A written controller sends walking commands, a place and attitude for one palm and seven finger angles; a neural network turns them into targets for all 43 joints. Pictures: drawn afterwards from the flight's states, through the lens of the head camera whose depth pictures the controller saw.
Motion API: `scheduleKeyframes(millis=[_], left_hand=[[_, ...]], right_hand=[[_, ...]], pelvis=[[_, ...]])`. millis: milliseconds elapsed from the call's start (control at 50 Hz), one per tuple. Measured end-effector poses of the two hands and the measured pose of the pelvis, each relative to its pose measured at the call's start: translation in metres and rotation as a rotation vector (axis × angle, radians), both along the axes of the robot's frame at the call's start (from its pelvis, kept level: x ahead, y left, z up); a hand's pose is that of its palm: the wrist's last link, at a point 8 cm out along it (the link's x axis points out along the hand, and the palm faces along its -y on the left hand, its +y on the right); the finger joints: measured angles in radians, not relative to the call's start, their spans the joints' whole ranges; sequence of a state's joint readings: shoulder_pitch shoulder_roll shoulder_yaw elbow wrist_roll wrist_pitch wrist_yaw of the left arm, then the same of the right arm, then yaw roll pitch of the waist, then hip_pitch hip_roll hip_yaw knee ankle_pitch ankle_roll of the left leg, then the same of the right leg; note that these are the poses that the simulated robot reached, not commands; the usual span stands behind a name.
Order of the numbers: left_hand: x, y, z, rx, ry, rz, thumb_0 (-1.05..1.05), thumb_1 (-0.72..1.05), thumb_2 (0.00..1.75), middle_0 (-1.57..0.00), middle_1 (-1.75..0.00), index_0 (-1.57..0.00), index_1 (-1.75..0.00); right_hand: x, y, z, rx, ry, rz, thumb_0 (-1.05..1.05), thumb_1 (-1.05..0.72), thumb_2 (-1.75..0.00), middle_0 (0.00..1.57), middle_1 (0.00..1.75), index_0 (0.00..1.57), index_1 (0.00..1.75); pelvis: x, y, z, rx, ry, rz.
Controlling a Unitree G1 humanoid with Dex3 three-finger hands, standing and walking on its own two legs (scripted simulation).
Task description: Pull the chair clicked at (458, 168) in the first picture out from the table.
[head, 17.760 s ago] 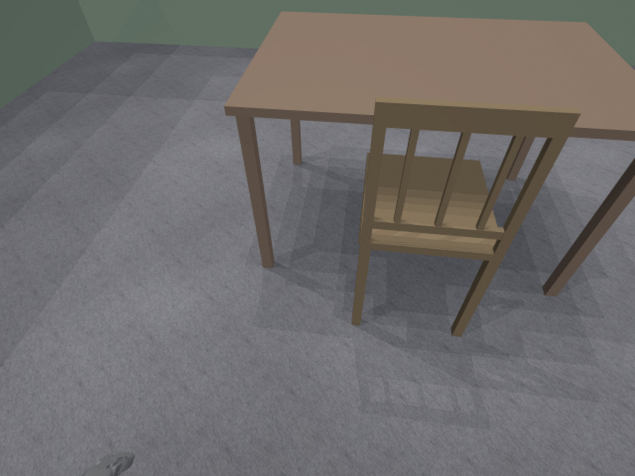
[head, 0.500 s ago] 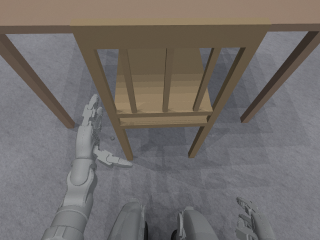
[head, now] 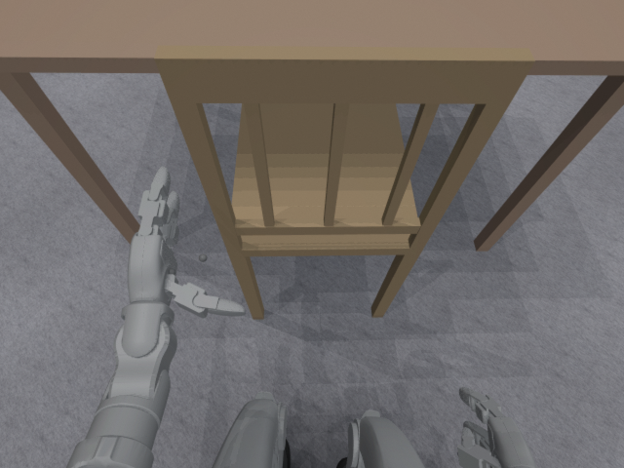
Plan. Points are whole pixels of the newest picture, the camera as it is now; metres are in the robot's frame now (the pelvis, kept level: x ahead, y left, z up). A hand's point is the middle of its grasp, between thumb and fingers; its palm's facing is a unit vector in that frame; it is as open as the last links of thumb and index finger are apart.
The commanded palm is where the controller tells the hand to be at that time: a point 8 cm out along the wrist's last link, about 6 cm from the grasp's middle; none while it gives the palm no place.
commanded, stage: aim the fingers beside a spindle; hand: left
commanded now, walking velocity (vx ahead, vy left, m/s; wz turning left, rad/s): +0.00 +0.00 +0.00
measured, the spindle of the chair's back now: (333, 173) +0.51 -0.01 +0.01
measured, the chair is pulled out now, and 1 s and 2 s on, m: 0.00 0.00 0.00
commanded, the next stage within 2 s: push the fingers through the gap in 0.56 s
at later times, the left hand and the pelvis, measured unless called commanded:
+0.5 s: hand (229, 281) +0.34 +0.12 +0.01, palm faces +0.02 -1.00 -0.02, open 16.9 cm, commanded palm +0.33 +0.19 +0.02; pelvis +0.00 +0.00 +0.00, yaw +0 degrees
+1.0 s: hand (216, 243) +0.38 +0.14 +0.03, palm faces +0.08 -0.99 -0.07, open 16.9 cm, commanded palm +0.36 +0.19 +0.02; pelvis +0.00 -0.01 -0.01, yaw +0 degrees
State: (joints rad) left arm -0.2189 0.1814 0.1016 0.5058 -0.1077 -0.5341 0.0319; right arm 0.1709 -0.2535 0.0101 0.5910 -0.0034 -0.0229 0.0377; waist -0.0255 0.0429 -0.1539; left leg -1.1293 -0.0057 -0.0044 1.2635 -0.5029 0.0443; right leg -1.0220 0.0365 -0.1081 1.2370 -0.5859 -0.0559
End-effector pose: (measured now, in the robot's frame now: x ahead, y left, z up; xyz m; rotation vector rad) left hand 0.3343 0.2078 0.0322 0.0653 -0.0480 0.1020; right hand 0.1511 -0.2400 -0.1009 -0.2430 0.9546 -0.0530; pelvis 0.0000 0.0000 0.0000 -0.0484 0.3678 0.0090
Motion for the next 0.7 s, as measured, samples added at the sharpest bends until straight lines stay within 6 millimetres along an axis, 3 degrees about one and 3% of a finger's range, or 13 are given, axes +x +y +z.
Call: scheduleKeyframes(millis=[120, 200, 280, 320, 380, 460, 540, 620, 700], left_hand=[[-0.008, -0.015, -0.03, -0.059, 0.165, -0.086, -0.01, -0.49, 0.3, -0.05, -0.08, -0.06, -0.08], [-0.017, -0.026, -0.015, -0.059, 0.092, -0.078, -0.01, -0.49, 0.3, -0.06, -0.08, -0.06, -0.08], [-0.009, -0.019, 0.007, -0.015, -0.023, -0.024, -0.01, -0.5, 0.3, -0.06, -0.08, -0.06, -0.08], [-0.003, -0.014, 0.006, 0.003, -0.016, -0.013, -0.01, -0.5, 0.3, -0.06, -0.08, -0.06, -0.08], [0.001, -0.013, -0.011, -0.002, 0.076, -0.032, -0.01, -0.49, 0.3, -0.06, -0.08, -0.06, -0.08], [-0.01, -0.025, -0.029, -0.045, 0.162, -0.075, -0.01, -0.49, 0.3, -0.06, -0.08, -0.06, -0.08], [-0.017, -0.03, -0.011, -0.045, 0.072, -0.054, -0.01, -0.49, 0.3, -0.06, -0.08, -0.06, -0.08], [-0.01, -0.018, 0.01, 0.003, -0.031, -0.006, -0.01, -0.5, 0.3, -0.06, -0.08, -0.07, -0.08], [-0.002, -0.011, -0.004, 0.005, 0.051, -0.019, -0.01, -0.49, 0.3, -0.06, -0.08, -0.06, -0.08]], right_hand=[[-0.001, 0.002, 0.002, 0.009, -0.001, -0.018, 0.01, -0.9, -0.89, 0.2, 0.3, 0.2, 0.3], [-0.003, 0.002, 0.004, 0.0, -0.005, -0.016, 0.01, -0.9, -0.89, 0.2, 0.3, 0.2, 0.3], [-0.005, 0.002, 0.002, 0.005, 0.006, -0.004, 0.01, -0.9, -0.89, 0.2, 0.3, 0.2, 0.3], [-0.006, 0.002, -0.001, 0.011, 0.015, -0.002, 0.01, -0.9, -0.89, 0.2, 0.3, 0.2, 0.3], [-0.007, 0.001, -0.002, 0.019, 0.022, -0.01, 0.01, -0.9, -0.89, 0.2, 0.3, 0.2, 0.3], [-0.008, -0.002, -0.001, 0.015, 0.016, -0.025, 0.01, -0.9, -0.89, 0.2, 0.3, 0.2, 0.3], [-0.008, -0.004, 0.002, 0.003, 0.007, -0.023, 0.01, -0.9, -0.89, 0.2, 0.3, 0.2, 0.3], [-0.007, -0.006, 0.0, 0.005, 0.011, -0.013, 0.01, -0.9, -0.89, 0.2, 0.3, 0.2, 0.3], [-0.006, -0.007, -0.002, 0.015, 0.015, -0.017, 0.01, -0.9, -0.89, 0.2, 0.3, 0.2, 0.3]], pelvis=[[0.0, 0.002, 0.002, -0.007, 0.006, 0.003], [0.002, 0.004, 0.004, -0.006, -0.001, -0.001], [0.002, 0.002, 0.003, -0.001, -0.006, -0.002], [0.001, 0.001, 0.002, 0.002, -0.004, -0.002], [-0.001, -0.001, 0.001, 0.002, -0.002, 0.001], [-0.001, -0.001, 0.002, 0.0, 0.002, -0.001], [0.001, -0.002, 0.004, 0.002, -0.004, -0.005], [0.001, -0.005, 0.003, 0.007, -0.009, -0.005], [-0.001, -0.007, 0.001, 0.008, -0.006, 0.0]])
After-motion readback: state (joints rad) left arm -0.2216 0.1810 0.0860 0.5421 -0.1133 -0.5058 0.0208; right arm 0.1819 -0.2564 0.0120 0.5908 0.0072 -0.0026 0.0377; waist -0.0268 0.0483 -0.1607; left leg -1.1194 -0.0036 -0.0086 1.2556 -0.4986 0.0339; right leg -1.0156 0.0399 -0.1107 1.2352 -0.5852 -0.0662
